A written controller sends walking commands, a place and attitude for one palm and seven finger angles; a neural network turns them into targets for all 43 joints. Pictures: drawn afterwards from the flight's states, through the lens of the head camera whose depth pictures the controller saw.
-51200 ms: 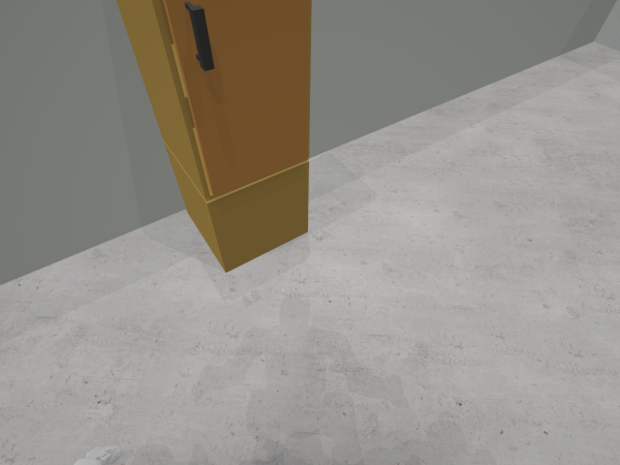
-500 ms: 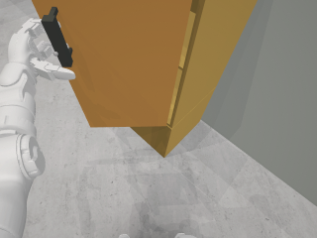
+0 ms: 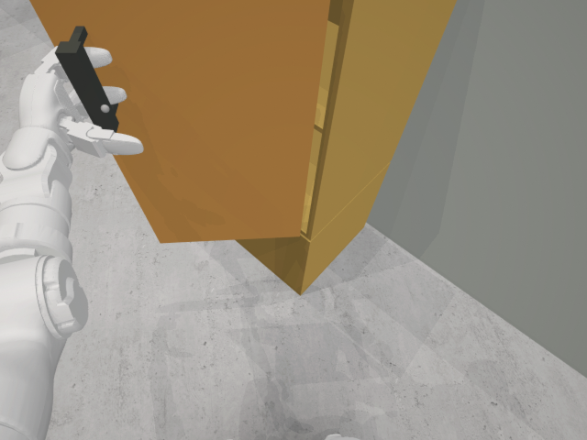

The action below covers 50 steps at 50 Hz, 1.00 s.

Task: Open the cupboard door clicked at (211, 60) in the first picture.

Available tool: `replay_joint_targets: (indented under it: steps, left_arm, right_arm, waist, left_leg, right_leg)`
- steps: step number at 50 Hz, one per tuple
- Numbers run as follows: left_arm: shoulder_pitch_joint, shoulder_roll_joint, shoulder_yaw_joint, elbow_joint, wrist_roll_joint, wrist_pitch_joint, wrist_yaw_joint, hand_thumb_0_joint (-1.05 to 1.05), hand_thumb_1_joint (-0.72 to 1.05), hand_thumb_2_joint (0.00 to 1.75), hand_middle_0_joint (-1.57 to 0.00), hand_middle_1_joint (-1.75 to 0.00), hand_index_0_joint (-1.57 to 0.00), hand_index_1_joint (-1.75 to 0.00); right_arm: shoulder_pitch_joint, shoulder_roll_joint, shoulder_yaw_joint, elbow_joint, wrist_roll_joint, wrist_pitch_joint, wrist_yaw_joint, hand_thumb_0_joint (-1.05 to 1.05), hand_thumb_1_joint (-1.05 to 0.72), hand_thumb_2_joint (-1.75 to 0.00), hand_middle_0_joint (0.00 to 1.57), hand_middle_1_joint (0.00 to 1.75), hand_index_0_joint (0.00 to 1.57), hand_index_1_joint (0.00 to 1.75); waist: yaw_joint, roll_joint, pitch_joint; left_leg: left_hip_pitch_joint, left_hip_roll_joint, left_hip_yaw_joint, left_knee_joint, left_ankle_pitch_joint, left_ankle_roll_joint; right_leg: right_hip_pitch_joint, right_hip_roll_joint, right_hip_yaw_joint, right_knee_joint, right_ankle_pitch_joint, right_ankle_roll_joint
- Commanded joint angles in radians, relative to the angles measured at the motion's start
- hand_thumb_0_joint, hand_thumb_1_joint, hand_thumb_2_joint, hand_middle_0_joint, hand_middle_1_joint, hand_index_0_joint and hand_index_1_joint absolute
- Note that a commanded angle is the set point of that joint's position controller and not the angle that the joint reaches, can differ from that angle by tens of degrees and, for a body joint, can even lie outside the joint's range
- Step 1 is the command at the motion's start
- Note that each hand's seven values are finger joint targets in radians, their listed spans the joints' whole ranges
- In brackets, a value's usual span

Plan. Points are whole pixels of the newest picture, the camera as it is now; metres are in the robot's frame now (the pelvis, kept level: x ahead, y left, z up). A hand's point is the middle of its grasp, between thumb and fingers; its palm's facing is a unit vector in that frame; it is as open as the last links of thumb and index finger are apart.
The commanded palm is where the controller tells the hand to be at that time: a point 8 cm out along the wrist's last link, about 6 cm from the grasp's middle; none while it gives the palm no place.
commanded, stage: slide the fingers in behind the handle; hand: left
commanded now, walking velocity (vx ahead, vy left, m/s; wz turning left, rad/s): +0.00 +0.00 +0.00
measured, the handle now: (94, 82) +0.56 +0.22 +0.16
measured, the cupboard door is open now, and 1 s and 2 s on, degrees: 46 46 55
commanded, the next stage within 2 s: close the thumb around the handle in 0.20 s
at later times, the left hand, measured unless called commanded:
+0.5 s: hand (104, 107) +0.52 +0.20 +0.15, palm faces +0.01 -1.00 +0.01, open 12.9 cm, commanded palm +0.49 +0.25 +0.15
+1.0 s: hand (102, 110) +0.51 +0.20 +0.15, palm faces +0.00 -1.00 +0.02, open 5.9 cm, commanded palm +0.49 +0.25 +0.15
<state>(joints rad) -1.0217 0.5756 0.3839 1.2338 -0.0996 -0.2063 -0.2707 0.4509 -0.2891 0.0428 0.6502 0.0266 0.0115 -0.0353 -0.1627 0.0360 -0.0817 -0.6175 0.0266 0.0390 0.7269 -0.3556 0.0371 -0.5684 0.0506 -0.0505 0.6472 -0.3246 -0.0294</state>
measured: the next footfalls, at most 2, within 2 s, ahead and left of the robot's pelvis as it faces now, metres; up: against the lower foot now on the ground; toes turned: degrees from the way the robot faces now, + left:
none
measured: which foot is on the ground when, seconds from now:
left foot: down 0.00-1.00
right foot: down 0.00-1.00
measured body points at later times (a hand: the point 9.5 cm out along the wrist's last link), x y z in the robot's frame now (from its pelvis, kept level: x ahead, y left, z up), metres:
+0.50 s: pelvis +0.01 +0.01 +0.00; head +0.09 +0.02 +0.44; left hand +0.51 +0.26 +0.15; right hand +0.00 -0.26 -0.11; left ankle -0.01 +0.09 -0.72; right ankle -0.01 -0.10 -0.72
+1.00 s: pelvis +0.00 +0.01 +0.00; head +0.08 +0.02 +0.44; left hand +0.50 +0.26 +0.16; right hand +0.00 -0.26 -0.11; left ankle -0.01 +0.09 -0.72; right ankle -0.01 -0.10 -0.72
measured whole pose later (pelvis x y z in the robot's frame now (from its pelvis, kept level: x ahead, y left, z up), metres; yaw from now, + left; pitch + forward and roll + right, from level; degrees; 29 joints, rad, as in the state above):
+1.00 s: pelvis +0.00 +0.01 +0.00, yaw +0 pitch +14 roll -3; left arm -1.00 0.55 0.38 1.21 -0.10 -0.22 -0.27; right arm 0.43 -0.29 0.04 0.65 0.02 0.02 -0.04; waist -0.16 0.03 -0.09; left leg -0.61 0.02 0.04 0.73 -0.36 0.05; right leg -0.56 0.04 -0.04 0.65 -0.33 -0.02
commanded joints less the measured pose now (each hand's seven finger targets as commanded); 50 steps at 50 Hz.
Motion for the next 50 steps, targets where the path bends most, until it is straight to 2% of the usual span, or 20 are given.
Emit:
replay_joint_targets:
  steps: [1, 2, 5, 8, 10, 11, 13, 15, 21, 24, 27, 30, 31, 32, 36, 40, 44, 47, 48, 50]
  left_arm:
    - [-0.513, 0.252, 0.023, -0.241, -0.022, -0.076, -0.007, 0.00, -0.50, 0.30, -0.30, -1.20, -0.30, -1.20]
    - [-0.501, 0.275, 0.038, -0.231, -0.022, -0.077, -0.007, 0.00, -0.50, 0.30, -0.30, -1.20, -0.30, -1.20]
    - [-0.512, 0.211, -0.010, -0.236, -0.029, -0.081, -0.010, 0.00, -0.50, 0.30, -0.30, -1.20, -0.30, -1.20]
    - [-0.520, 0.230, -0.003, -0.200, -0.022, -0.065, -0.005, 0.00, -0.50, 0.30, -0.30, -1.20, -0.30, -1.20]
    - [-0.529, 0.266, 0.026, -0.221, -0.021, -0.073, -0.001, 0.00, -0.50, 0.30, -0.30, -1.20, -0.30, -1.20]
    - [-0.537, 0.240, 0.001, -0.230, -0.020, -0.075, -0.004, 0.00, -0.50, 0.30, -0.30, -1.20, -0.30, -1.20]
    - [-0.514, 0.281, 0.038, -0.233, -0.017, -0.081, -0.005, 0.00, -0.50, 0.30, -0.30, -1.20, -0.30, -1.20]
    - [-0.509, 0.217, -0.009, -0.233, -0.022, -0.082, -0.011, 0.00, -0.50, 0.30, -0.30, -1.20, -0.30, -1.20]
    - [-0.516, 0.262, 0.030, -0.239, -0.022, -0.071, -0.005, 0.00, -0.16, 0.44, -0.32, -1.24, -0.32, -1.24]
    - [-0.502, 0.207, -0.003, -0.285, -0.023, -0.083, -0.006, 0.00, 0.00, 0.52, -0.34, -1.25, -0.34, -1.25]
    - [-0.469, 0.221, 0.018, -0.242, -0.030, -0.073, -0.003, 0.00, 0.17, 0.59, -0.35, -1.27, -0.35, -1.27]
    - [-0.495, 0.199, 0.000, -0.239, -0.030, -0.062, 0.002, 0.00, 0.34, 0.66, -0.36, -1.29, -0.36, -1.29]
    - [-0.492, 0.250, 0.036, -0.256, -0.021, -0.068, 0.008, 0.00, 0.40, 0.68, -0.36, -1.30, -0.36, -1.30]
    - [-0.492, 0.230, 0.021, -0.280, -0.021, -0.071, 0.009, 0.00, 0.45, 0.71, -0.37, -1.30, -0.37, -1.30]
    - [-0.463, 0.259, 0.046, -0.234, -0.020, -0.075, 0.012, 0.00, 0.68, 0.80, -0.38, -1.33, -0.38, -1.33]
    - [-0.474, 0.240, 0.023, -0.271, -0.024, -0.084, 0.001, 0.00, 0.90, 0.90, -0.40, -1.35, -0.40, -1.35]
    - [-0.464, 0.218, 0.014, -0.261, -0.032, -0.081, -0.011, 0.00, 0.90, 0.90, -0.40, -1.35, -0.40, -1.35]
    - [-0.463, 0.246, 0.036, -0.243, -0.034, -0.072, -0.005, 0.00, 0.90, 0.90, -0.40, -1.35, -0.40, -1.35]
    - [-0.477, 0.220, 0.012, -0.232, -0.033, -0.066, -0.002, 0.00, 0.90, 0.90, -0.40, -1.35, -0.40, -1.35]
    - [-0.481, 0.252, 0.033, -0.231, -0.028, -0.073, 0.006, 0.00, 0.90, 0.90, -0.40, -1.35, -0.40, -1.35]
  right_arm:
    - [0.131, -0.175, -0.070, -0.052, -0.003, -0.024, -0.013, 0.00, -0.90, -0.90, 0.20, 0.30, 0.20, 0.30]
    - [0.129, -0.176, -0.069, -0.051, -0.003, -0.021, -0.015, 0.00, -0.90, -0.90, 0.20, 0.30, 0.20, 0.30]
    - [0.123, -0.171, -0.067, -0.054, -0.002, -0.025, -0.013, 0.00, -0.90, -0.90, 0.20, 0.30, 0.20, 0.30]
    - [0.122, -0.177, -0.066, -0.050, -0.001, -0.023, -0.015, 0.00, -0.90, -0.90, 0.20, 0.30, 0.20, 0.30]
    - [0.128, -0.179, -0.067, -0.052, -0.004, -0.024, -0.017, 0.00, -0.90, -0.90, 0.20, 0.30, 0.20, 0.30]
    - [0.123, -0.176, -0.066, -0.053, -0.004, -0.026, -0.015, 0.00, -0.90, -0.90, 0.20, 0.30, 0.20, 0.30]
    - [0.129, -0.178, -0.070, -0.052, -0.005, -0.024, -0.014, 0.00, -0.90, -0.90, 0.20, 0.30, 0.20, 0.30]
    - [0.126, -0.171, -0.067, -0.055, -0.004, -0.022, -0.012, 0.00, -0.90, -0.90, 0.20, 0.30, 0.20, 0.30]
    - [0.130, -0.179, -0.069, -0.054, -0.007, -0.015, -0.013, 0.00, -0.90, -0.90, 0.20, 0.30, 0.20, 0.30]
    - [0.125, -0.170, -0.073, -0.059, -0.008, -0.017, -0.007, 0.00, -0.90, -0.90, 0.20, 0.30, 0.20, 0.30]
    - [0.132, -0.174, -0.075, -0.048, -0.007, -0.009, -0.008, 0.00, -0.90, -0.90, 0.20, 0.30, 0.20, 0.30]
    - [0.131, -0.172, -0.070, -0.051, -0.008, -0.011, -0.008, 0.00, -0.90, -0.90, 0.20, 0.30, 0.20, 0.30]
    - [0.132, -0.177, -0.074, -0.050, -0.009, -0.009, -0.008, 0.00, -0.90, -0.90, 0.20, 0.30, 0.20, 0.30]
    - [0.127, -0.172, -0.073, -0.058, -0.010, -0.011, -0.006, 0.00, -0.90, -0.90, 0.20, 0.30, 0.20, 0.30]
    - [0.128, -0.175, -0.070, -0.054, -0.010, -0.008, -0.008, 0.00, -0.90, -0.90, 0.20, 0.30, 0.20, 0.30]
    - [0.122, -0.173, -0.070, -0.064, -0.008, -0.009, -0.011, 0.00, -0.90, -0.90, 0.20, 0.30, 0.20, 0.30]
    - [0.114, -0.173, -0.073, -0.059, -0.006, -0.009, -0.011, 0.00, -0.90, -0.90, 0.20, 0.30, 0.20, 0.30]
    - [0.110, -0.174, -0.068, -0.060, -0.005, -0.006, -0.015, 0.00, -0.90, -0.90, 0.20, 0.30, 0.20, 0.30]
    - [0.108, -0.173, -0.066, -0.061, -0.005, -0.010, -0.014, 0.00, -0.90, -0.90, 0.20, 0.30, 0.20, 0.30]
    - [0.115, -0.177, -0.067, -0.064, -0.007, -0.011, -0.018, 0.00, -0.90, -0.90, 0.20, 0.30, 0.20, 0.30]
  waist:
    - [-0.003, 0.078, -0.423]
    - [0.000, 0.073, -0.417]
    - [-0.014, 0.062, -0.391]
    - [-0.022, 0.041, -0.363]
    - [-0.010, 0.064, -0.401]
    - [-0.015, 0.086, -0.419]
    - [-0.003, 0.061, -0.442]
    - [-0.011, 0.089, -0.416]
    - [-0.003, 0.070, -0.421]
    - [0.002, 0.113, -0.454]
    - [0.001, 0.056, -0.422]
    - [-0.005, 0.073, -0.386]
    - [0.007, 0.071, -0.417]
    - [0.008, 0.094, -0.445]
    - [0.006, 0.042, -0.406]
    - [0.004, 0.082, -0.422]
    - [0.003, 0.078, -0.398]
    - [0.011, 0.073, -0.386]
    - [-0.002, 0.054, -0.363]
    - [0.002, 0.050, -0.377]
  left_leg:
    - [0.330, -0.005, -0.070, -0.041, 0.378, 0.004]
    - [0.319, -0.004, -0.069, -0.041, 0.385, 0.003]
    - [0.311, -0.008, -0.067, -0.041, 0.377, 0.007]
    - [0.286, -0.006, -0.067, -0.046, 0.333, 0.008]
    - [0.303, -0.008, -0.071, -0.041, 0.363, 0.007]
    - [0.325, -0.007, -0.073, -0.041, 0.381, 0.003]
    - [0.328, -0.005, -0.072, -0.034, 0.414, 0.003]
    - [0.340, -0.006, -0.075, -0.030, 0.434, 0.001]
    - [0.339, 0.000, -0.080, -0.036, 0.438, -0.001]
    - [0.388, 0.003, -0.082, -0.027, 0.486, -0.008]
    - [0.369, 0.006, -0.085, -0.030, 0.489, -0.006]
    - [0.349, 0.001, -0.085, -0.036, 0.458, -0.004]
    - [0.362, 0.005, -0.087, -0.036, 0.475, -0.006]
    - [0.377, 0.003, -0.084, -0.035, 0.481, -0.007]
    - [0.331, 0.002, -0.077, -0.037, 0.448, -0.002]
    - [0.353, 0.000, -0.076, -0.035, 0.465, -0.003]
    - [0.366, 0.006, -0.082, -0.037, 0.446, -0.008]
    - [0.339, 0.002, -0.081, -0.046, 0.419, -0.007]
    - [0.323, 0.001, -0.078, -0.050, 0.385, -0.004]
    - [0.315, -0.001, -0.081, -0.049, 0.379, -0.002]
  right_leg:
    - [0.103, -0.002, 0.041, -0.053, 0.370, 0.013]
    - [0.111, -0.003, 0.042, -0.051, 0.378, 0.013]
    - [0.103, -0.004, 0.039, -0.054, 0.376, 0.014]
    - [0.083, -0.004, 0.043, -0.061, 0.343, 0.020]
    - [0.101, -0.006, 0.041, -0.050, 0.362, 0.014]
    - [0.092, -0.005, 0.041, -0.049, 0.371, 0.016]
    - [0.116, -0.003, 0.041, -0.043, 0.405, 0.016]
    - [0.085, -0.003, 0.033, -0.040, 0.399, 0.012]
    - [0.090, -0.001, 0.031, -0.039, 0.397, 0.013]
    - [0.074, 0.002, 0.028, -0.036, 0.406, 0.013]
    - [0.077, 0.005, 0.023, -0.038, 0.410, 0.013]
    - [0.067, 0.002, 0.020, -0.040, 0.382, 0.010]
    - [0.077, 0.003, 0.024, -0.037, 0.394, 0.011]
    - [0.083, 0.003, 0.025, -0.035, 0.399, 0.012]
    - [0.098, 0.002, 0.028, -0.039, 0.401, 0.014]
    - [0.099, 0.000, 0.028, -0.036, 0.404, 0.010]
    - [0.066, 0.004, 0.024, -0.043, 0.373, 0.011]
    - [0.078, 0.001, 0.026, -0.044, 0.361, 0.010]
    - [0.072, 0.001, 0.025, -0.050, 0.346, 0.013]
    - [0.084, -0.001, 0.025, -0.046, 0.337, 0.010]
